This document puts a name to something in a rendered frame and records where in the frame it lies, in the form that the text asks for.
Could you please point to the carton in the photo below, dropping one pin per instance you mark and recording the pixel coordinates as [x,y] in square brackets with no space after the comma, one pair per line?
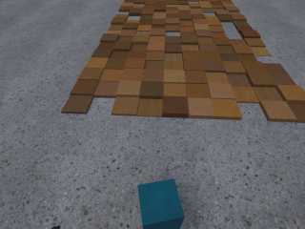
[160,205]

